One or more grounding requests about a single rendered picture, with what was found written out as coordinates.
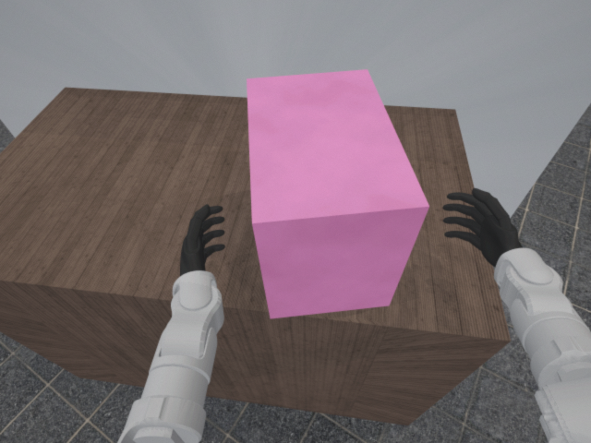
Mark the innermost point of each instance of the robot right hand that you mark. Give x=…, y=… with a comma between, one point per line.
x=494, y=233

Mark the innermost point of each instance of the carton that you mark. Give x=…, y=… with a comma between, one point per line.
x=336, y=206

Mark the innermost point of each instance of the robot left forearm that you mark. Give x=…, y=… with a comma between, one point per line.
x=171, y=406

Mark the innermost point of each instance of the pedestal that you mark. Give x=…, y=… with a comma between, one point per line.
x=96, y=197

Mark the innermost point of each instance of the robot right forearm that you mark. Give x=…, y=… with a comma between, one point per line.
x=556, y=339

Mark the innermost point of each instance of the robot right upper arm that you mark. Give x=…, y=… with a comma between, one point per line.
x=566, y=410

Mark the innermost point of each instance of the robot left hand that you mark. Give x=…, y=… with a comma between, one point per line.
x=193, y=253

